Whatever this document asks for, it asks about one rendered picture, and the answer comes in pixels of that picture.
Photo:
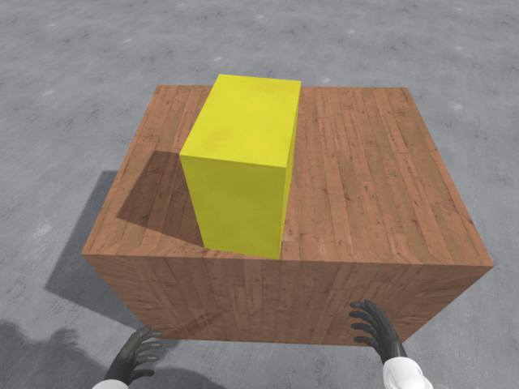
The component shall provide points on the carton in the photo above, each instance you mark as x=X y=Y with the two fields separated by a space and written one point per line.
x=238 y=160

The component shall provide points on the robot left hand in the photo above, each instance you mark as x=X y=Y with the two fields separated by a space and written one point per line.
x=122 y=368

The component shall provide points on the pedestal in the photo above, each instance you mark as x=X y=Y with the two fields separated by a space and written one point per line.
x=373 y=214

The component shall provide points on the robot right hand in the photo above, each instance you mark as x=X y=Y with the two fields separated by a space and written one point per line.
x=386 y=341

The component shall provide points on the right robot forearm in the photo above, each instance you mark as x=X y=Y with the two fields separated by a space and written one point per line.
x=404 y=373

